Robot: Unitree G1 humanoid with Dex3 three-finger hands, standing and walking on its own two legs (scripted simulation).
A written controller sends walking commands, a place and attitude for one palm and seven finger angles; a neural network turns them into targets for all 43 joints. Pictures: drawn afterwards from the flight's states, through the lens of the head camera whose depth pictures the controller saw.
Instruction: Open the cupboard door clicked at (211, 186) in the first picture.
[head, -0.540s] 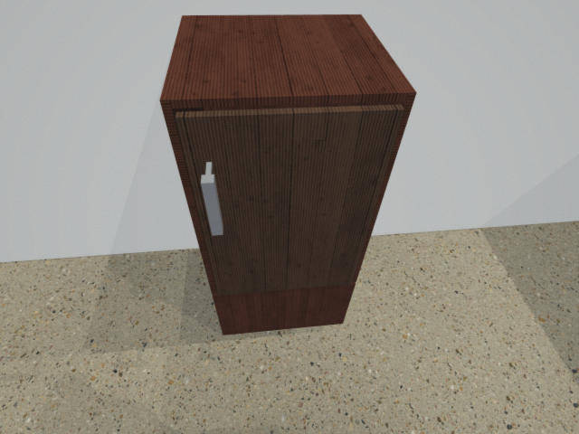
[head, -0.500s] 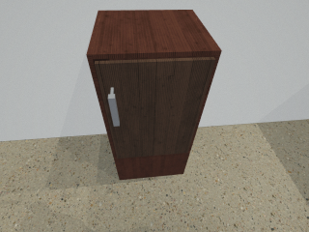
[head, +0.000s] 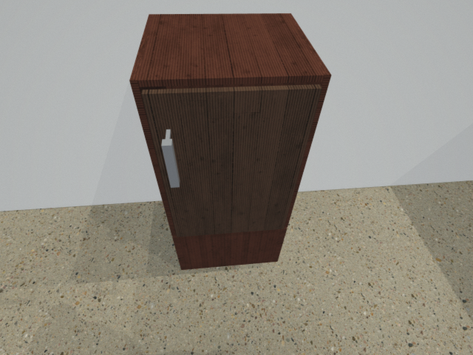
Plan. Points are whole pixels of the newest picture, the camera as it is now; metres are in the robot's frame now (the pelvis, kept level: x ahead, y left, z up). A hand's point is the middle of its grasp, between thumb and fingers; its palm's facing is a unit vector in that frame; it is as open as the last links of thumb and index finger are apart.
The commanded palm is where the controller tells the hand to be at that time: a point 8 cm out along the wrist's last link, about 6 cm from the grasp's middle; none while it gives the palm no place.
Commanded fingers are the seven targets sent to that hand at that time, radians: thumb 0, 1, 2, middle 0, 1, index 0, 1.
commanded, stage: stand and wait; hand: left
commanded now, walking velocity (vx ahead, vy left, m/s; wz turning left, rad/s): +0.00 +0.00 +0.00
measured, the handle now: (171, 159) +0.56 +0.20 -0.03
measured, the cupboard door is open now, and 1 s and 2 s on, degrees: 0 0 0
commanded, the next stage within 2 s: look at it before walking up in 0.28 s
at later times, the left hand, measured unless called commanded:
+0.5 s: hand out of the picture +0.07 +0.21 -0.16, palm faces -0.03 -0.96 -0.28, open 7.3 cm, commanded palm none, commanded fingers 0.00 0.90 0.90 -0.20 -0.30 -0.20 -0.30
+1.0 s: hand out of the picture +0.08 +0.23 -0.16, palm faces -0.01 -0.95 -0.30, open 7.3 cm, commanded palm none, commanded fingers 0.00 0.90 0.90 -0.20 -0.30 -0.20 -0.30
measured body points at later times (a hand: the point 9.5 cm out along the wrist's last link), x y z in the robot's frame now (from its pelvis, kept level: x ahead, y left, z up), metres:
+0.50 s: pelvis +0.01 -0.01 +0.00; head +0.01 -0.01 +0.45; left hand +0.07 +0.26 -0.14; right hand +0.06 -0.28 -0.14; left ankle +0.02 +0.11 -0.74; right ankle +0.02 -0.14 -0.74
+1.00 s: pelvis +0.01 -0.01 +0.00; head +0.01 -0.01 +0.45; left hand +0.08 +0.28 -0.14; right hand +0.09 -0.29 -0.13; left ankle +0.02 +0.11 -0.74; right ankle +0.02 -0.14 -0.74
